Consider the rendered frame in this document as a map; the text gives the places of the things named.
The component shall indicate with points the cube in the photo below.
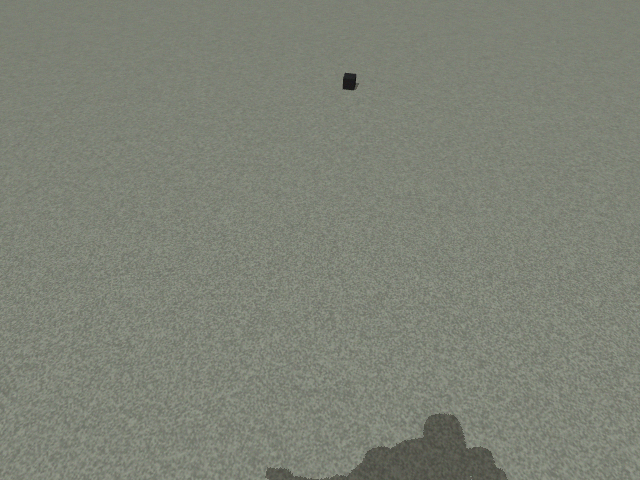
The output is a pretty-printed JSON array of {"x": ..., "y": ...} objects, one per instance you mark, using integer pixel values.
[{"x": 349, "y": 81}]

